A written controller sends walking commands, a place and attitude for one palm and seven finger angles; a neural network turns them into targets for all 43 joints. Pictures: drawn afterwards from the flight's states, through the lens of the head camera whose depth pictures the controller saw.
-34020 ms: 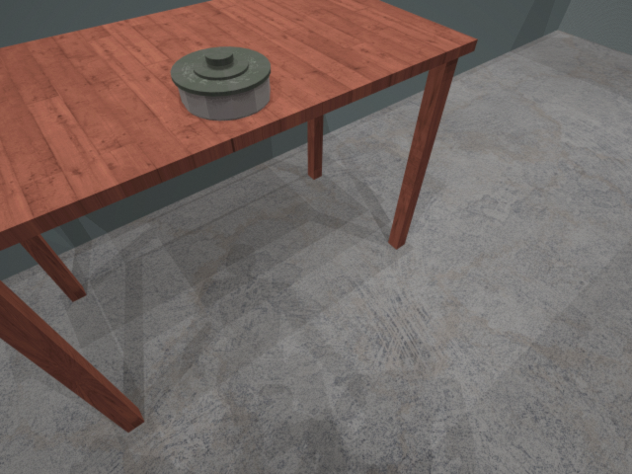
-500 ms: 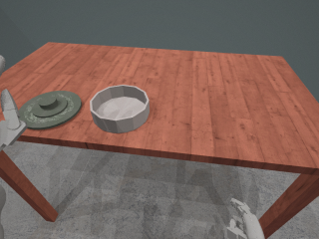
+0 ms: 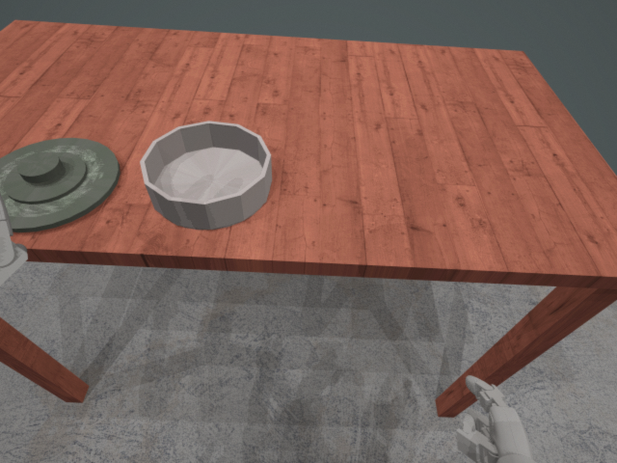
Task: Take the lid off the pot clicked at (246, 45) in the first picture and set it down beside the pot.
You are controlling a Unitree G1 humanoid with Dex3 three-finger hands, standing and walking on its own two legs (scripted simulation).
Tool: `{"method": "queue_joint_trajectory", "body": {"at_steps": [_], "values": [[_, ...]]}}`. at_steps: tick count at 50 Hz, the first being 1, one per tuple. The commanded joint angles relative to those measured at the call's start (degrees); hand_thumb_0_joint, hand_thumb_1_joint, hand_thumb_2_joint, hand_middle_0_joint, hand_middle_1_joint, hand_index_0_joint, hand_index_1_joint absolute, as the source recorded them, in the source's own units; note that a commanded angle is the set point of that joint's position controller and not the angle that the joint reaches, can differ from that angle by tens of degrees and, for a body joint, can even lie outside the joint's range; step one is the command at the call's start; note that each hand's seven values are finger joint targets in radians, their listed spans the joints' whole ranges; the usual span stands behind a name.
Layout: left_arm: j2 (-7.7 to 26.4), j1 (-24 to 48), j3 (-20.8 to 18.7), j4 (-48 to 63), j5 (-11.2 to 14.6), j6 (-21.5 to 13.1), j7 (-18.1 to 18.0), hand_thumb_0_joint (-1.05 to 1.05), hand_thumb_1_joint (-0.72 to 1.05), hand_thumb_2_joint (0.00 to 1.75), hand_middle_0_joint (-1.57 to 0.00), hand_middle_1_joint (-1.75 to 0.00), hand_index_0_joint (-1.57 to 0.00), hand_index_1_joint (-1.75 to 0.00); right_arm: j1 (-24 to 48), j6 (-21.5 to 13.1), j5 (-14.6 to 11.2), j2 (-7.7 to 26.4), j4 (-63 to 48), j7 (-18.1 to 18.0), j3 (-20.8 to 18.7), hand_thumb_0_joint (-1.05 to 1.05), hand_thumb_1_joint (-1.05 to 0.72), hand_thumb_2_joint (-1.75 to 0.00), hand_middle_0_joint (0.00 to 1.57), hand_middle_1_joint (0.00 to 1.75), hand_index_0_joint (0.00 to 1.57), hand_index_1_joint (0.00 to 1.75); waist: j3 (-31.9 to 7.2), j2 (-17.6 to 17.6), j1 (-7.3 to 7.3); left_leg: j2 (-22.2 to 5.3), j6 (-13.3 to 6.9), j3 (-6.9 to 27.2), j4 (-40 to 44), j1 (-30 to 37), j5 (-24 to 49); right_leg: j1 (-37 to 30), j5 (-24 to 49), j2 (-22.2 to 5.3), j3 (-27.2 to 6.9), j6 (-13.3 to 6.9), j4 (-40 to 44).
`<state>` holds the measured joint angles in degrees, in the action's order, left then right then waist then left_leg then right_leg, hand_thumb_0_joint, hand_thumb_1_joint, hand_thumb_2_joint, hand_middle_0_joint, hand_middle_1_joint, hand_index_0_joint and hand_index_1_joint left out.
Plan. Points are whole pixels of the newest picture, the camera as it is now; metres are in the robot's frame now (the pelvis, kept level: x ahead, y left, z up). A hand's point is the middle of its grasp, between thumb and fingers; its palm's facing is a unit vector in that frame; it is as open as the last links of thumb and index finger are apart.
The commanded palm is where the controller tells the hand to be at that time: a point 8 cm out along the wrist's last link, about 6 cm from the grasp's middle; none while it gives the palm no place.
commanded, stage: step back with the hand held close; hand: left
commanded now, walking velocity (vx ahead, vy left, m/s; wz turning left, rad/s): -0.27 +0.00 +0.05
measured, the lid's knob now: (40, 167) +0.45 +0.42 +0.11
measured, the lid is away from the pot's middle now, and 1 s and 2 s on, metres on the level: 0.23 0.23 0.23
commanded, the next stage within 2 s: stop stepping back and stand still in 0.88 s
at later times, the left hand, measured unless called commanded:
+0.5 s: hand out of the picture +0.11 +0.24 +0.29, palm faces +0.52 -0.78 -0.35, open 7.4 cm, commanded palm +0.05 +0.29 +0.29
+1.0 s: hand out of the picture -0.03 +0.21 +0.31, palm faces +0.52 -0.78 -0.35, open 7.4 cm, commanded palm -0.09 +0.27 +0.29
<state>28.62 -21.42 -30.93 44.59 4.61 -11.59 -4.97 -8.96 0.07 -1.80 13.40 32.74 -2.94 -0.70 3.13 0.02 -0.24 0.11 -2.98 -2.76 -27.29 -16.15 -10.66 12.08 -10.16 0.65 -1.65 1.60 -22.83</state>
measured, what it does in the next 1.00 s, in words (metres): walks backwards: left foot, then right foot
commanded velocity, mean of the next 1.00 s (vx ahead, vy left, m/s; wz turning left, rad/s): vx -0.32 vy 0.00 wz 0.05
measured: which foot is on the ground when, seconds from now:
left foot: down 0.00-0.30, up 0.32-0.40, down 0.42-0.80, up 0.82-0.98, down 1.00-1.00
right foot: down 0.00-0.48, up 0.50-0.76, down 0.78-1.00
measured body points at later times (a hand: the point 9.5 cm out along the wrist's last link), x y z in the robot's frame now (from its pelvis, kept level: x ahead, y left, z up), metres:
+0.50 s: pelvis -0.08 +0.01 -0.01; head -0.07 +0.03 +0.44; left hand +0.08 +0.28 +0.30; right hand +0.08 -0.23 -0.09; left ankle -0.03 +0.10 -0.74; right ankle -0.03 -0.13 -0.74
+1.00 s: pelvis -0.22 -0.01 -0.01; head -0.23 -0.01 +0.44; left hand -0.06 +0.25 +0.33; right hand -0.07 -0.26 -0.09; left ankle -0.22 +0.13 -0.72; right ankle -0.21 -0.13 -0.74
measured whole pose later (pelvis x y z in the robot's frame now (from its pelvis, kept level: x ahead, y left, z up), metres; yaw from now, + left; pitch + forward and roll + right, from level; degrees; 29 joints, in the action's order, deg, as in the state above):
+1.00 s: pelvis -0.22 -0.01 -0.01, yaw +0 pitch +1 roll -1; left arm 28.8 -13.4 -31.1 39.4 4.5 -16.7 -7.2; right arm -13.2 -5.7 -1.3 13.5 38.5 -3.9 -1.8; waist -4.2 -1.0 0.7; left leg -2.4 0.5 2.1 -40.9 -21.5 -11.3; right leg 17.0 -13.3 -0.2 1.2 0.3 -29.2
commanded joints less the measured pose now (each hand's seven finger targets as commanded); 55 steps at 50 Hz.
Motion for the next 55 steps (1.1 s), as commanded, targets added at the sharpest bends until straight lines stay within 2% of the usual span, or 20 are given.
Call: {"method": "queue_joint_trajectory", "body": {"at_steps": [1,7,13,17,20,22,24,27,30,35,37,40,42,48,49,50,51,52,53,55], "values": [[11.9,-1.3,-10.2,15.0,1.0,-4.3,-2.3,0.00,0.90,0.90,-0.20,-0.30,-0.20,-0.30,4.6,-3.4,0.2,6.8,-10.1,-0.1,-2.6,0.00,-0.90,-0.90,0.20,0.30,0.20,0.30,-15.8,-9.0,-1.26,-9.9,-0.9,10.9,6.6,3.5,19.1,-3.9,6.9,-0.8,0.8,-1.4,-7.2],[11.3,4.4,-11.6,11.2,0.9,-4.9,-3.8,0.00,0.90,0.90,-0.20,-0.30,-0.20,-0.30,2.6,-6.2,0.6,6.8,-8.5,-0.4,-2.9,0.00,-0.90,-0.90,0.20,0.30,0.20,0.30,-9.9,-13.0,0.02,-12.9,-2.2,13.2,11.2,-10.6,-7.6,-3.6,-6.9,-0.3,0.6,-1.8,-14.5],[10.5,9.7,-8.7,4.6,0.3,-4.7,-3.9,0.00,0.90,0.90,-0.20,-0.30,-0.20,-0.30,0.8,-6.2,-0.3,6.1,-5.9,-0.4,-3.5,0.00,-0.90,-0.90,0.20,0.30,0.20,0.30,-10.5,5.2,2.07,-4.5,1.5,8.3,-8.6,2.3,-5.0,8.3,3.5,-9.8,-9.2,-5.4,4.6],[10.6,8.4,-7.2,6.0,0.1,-4.1,-4.0,0.00,0.90,0.90,-0.20,-0.30,-0.20,-0.30,1.7,-5.2,-0.6,5.3,-6.2,-0.3,-3.0,0.00,-0.90,-0.90,0.20,0.30,0.20,0.30,-8.8,6.5,1.69,-2.5,2.0,7.3,-22.3,3.2,-9.7,15.0,2.6,-16.5,-9.5,-8.5,7.3],[10.8,8.5,-7.3,6.1,0.4,-4.2,-4.0,0.00,0.90,0.90,-0.20,-0.30,-0.20,-0.30,2.2,-5.6,-0.1,5.5,-7.0,-0.9,-1.7,0.00,-0.90,-0.90,0.20,0.30,0.20,0.30,-4.4,1.4,2.11,-5.2,1.2,9.8,-3.3,-0.2,-4.6,11.8,3.9,-10.5,-5.1,-5.8,1.4],[10.1,9.7,-7.1,7.9,0.7,-5.2,-4.2,0.00,0.90,0.90,-0.20,-0.30,-0.20,-0.30,3.1,-6.1,0.1,7.3,-7.9,-1.4,-1.7,0.00,-0.90,-0.90,0.20,0.30,0.20,0.30,-3.9,-9.4,1.34,-10.4,-0.7,16.0,7.9,-5.9,3.0,6.3,1.4,-0.9,0.4,-2.2,-8.0],[11.0,8.6,-8.3,9.6,1.0,-5.9,-3.9,0.00,0.90,0.90,-0.20,-0.30,-0.20,-0.30,2.3,-7.0,1.3,6.1,-7.7,-1.2,-1.8,0.00,-0.90,-0.90,0.20,0.30,0.20,0.30,-8.2,-18.2,1.18,-14.2,-2.5,19.1,10.3,-3.8,14.9,8.1,-8.1,1.3,1.2,-1.5,-20.4],[10.6,8.8,-9.5,11.6,1.1,-6.7,-4.1,0.00,0.90,0.90,-0.20,-0.30,-0.20,-0.30,0.3,-9.6,2.6,5.2,-6.2,0.1,-3.0,0.00,-0.90,-0.90,0.20,0.30,0.20,0.30,-11.7,-13.6,1.27,-18.5,-6.2,22.3,12.1,-2.6,11.5,13.2,-20.4,1.9,-3.4,-1.7,-37.1],[10.2,3.3,-9.2,14.9,1.1,-5.8,-4.2,0.00,0.90,0.90,-0.20,-0.30,-0.20,-0.30,0.4,-10.0,1.4,5.2,-6.4,0.9,-3.7,0.00,-0.90,-0.90,0.20,0.30,0.20,0.30,-18.0,-10.4,0.64,-14.9,-4.1,15.0,6.8,9.6,25.5,12.9,-17.7,1.5,0.2,-0.9,-24.7],[11.5,1.3,-10.5,16.3,1.7,-5.7,-4.1,0.00,0.90,0.90,-0.20,-0.30,-0.20,-0.30,2.3,-10.2,2.0,4.9,-5.5,0.5,-2.9,0.00,-0.90,-0.90,0.20,0.30,0.20,0.30,-18.2,-15.8,0.75,-13.0,-1.4,14.8,10.4,4.2,9.5,2.6,-10.7,2.4,3.2,-1.4,-6.3],[12.9,2.2,-11.8,14.3,1.9,-6.4,-4.0,0.00,0.90,0.90,-0.20,-0.30,-0.20,-0.30,2.0,-9.5,2.1,4.9,-4.7,0.1,-3.0,0.00,-0.90,-0.90,0.20,0.30,0.20,0.30,-18.0,-12.5,0.81,-11.4,1.0,12.7,7.8,0.2,1.9,-2.7,-3.8,0.5,3.1,-2.8,3.2],[15.7,5.6,-12.3,9.9,2.4,-7.6,-4.8,0.00,0.90,0.90,-0.20,-0.30,-0.20,-0.30,0.4,-8.1,1.0,3.3,-3.0,-0.6,-2.9,0.00,-0.90,-0.90,0.20,0.30,0.20,0.30,-14.9,6.6,1.39,-1.7,5.3,4.0,-21.3,0.8,-10.5,8.5,12.0,-19.7,-11.8,-9.5,10.9],[13.4,5.0,-11.4,7.4,1.8,-5.6,-4.6,0.00,0.90,0.90,-0.20,-0.30,-0.20,-0.30,2.7,-7.4,-0.4,4.0,-2.2,-0.7,-4.0,0.00,-0.90,-0.90,0.20,0.30,0.20,0.30,-12.9,9.7,1.16,-1.6,4.4,8.4,-35.5,-8.1,-15.6,6.8,24.2,-20.6,-9.0,-10.1,7.0],[9.3,12.3,-5.5,-3.2,1.2,-3.8,-4.5,0.00,0.90,0.90,-0.20,-0.30,-0.20,-0.30,2.8,-6.7,0.1,4.7,-3.6,-1.8,-2.1,0.00,-0.90,-0.90,0.20,0.30,0.20,0.30,-1.7,4.8,2.53,-2.9,3.3,5.3,-4.9,-3.2,-5.2,5.5,24.6,-12.2,-3.5,-6.1,0.0],[-7.6,0.6,22.3,-51.0,-3.3,4.5,4.3,0.00,0.90,0.90,-0.20,-0.30,-0.20,-0.30,-5.6,-11.9,2.2,16.7,14.6,-0.6,-6.7,0.00,-0.90,-0.90,0.20,0.30,0.20,0.30,-4.4,-6.1,3.72,-9.5,1.8,11.5,-11.6,-0.4,24.9,19.5,19.0,-12.7,-2.4,-2.0,-16.0],[12.0,21.9,-4.1,12.0,1.9,-2.0,-1.3,0.00,0.90,0.90,-0.20,-0.30,-0.20,-0.30,5.0,-7.2,-1.7,5.0,-7.6,0.9,-3.3,0.00,-0.90,-0.90,0.20,0.30,0.20,0.30,-9.6,-7.6,1.59,-14.6,-1.9,16.4,5.1,4.4,20.4,8.7,-3.6,-1.6,0.4,0.6,-15.4],[16.0,16.7,-11.8,4.8,2.5,-4.8,-3.5,0.00,0.90,0.90,-0.20,-0.30,-0.20,-0.30,3.0,-8.4,-0.3,7.9,-5.7,-1.1,-3.4,0.00,-0.90,-0.90,0.20,0.30,0.20,0.30,-6.4,-10.2,2.61,-17.2,-5.1,19.7,6.7,-0.7,19.7,10.0,-12.1,0.2,-0.9,-0.4,-19.3],[11.1,12.3,-7.5,5.8,3.1,-6.4,-2.3,0.00,0.90,0.90,-0.20,-0.30,-0.20,-0.30,1.3,-8.6,-0.6,7.1,-6.9,-0.5,-3.0,0.00,-0.90,-0.90,0.20,0.30,0.20,0.30,-8.4,-4.7,2.94,-15.4,-3.7,17.1,9.9,-5.8,4.8,6.3,-18.7,0.6,-1.9,-1.4,-21.7],[12.1,1.2,-11.3,5.1,2.3,-4.6,-2.9,0.00,0.90,0.90,-0.20,-0.30,-0.20,-0.30,1.9,-8.6,-0.7,7.0,-8.7,0.2,-3.8,0.00,-0.90,-0.90,0.20,0.30,0.20,0.30,-10.3,-4.4,0.41,-13.8,-4.8,16.1,6.3,-4.1,7.9,5.4,-14.2,1.4,0.6,-0.9,-15.7],[15.8,-2.7,-14.0,20.4,2.2,-4.5,-2.7,0.00,0.90,0.90,-0.20,-0.30,-0.20,-0.30,4.1,-8.6,-0.7,5.1,-11.7,0.5,-2.3,0.00,-0.90,-0.90,0.20,0.30,0.20,0.30,-19.1,-8.1,-0.39,-9.6,-2.2,10.7,1.9,-6.9,7.5,-7.8,0.2,-2.5,0.2,0.1,-9.7]]}}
